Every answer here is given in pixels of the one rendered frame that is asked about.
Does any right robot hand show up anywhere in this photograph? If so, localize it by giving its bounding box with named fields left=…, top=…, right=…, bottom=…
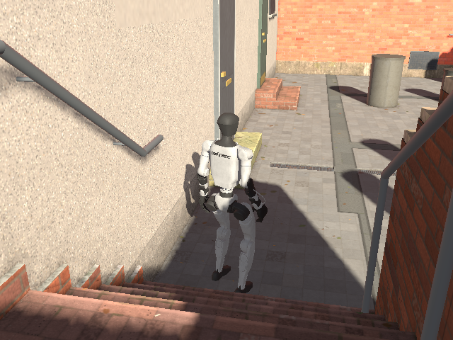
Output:
left=252, top=204, right=268, bottom=222

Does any left robot upper arm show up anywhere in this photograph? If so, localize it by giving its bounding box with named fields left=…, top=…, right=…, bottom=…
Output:
left=197, top=140, right=216, bottom=177

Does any right robot upper arm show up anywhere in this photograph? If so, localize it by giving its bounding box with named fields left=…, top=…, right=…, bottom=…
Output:
left=237, top=146, right=253, bottom=188

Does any left robot forearm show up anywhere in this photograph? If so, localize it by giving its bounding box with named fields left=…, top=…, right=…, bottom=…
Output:
left=197, top=173, right=209, bottom=196

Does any left robot hand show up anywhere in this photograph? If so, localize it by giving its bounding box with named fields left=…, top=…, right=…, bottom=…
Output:
left=199, top=194, right=210, bottom=213

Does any humanoid robot torso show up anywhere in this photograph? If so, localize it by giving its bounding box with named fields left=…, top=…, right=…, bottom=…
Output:
left=210, top=138, right=241, bottom=213

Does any left robot shin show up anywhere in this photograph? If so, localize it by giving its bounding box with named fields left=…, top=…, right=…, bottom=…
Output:
left=215, top=227, right=229, bottom=273

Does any right robot forearm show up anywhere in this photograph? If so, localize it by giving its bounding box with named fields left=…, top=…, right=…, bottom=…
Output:
left=244, top=178, right=263, bottom=210

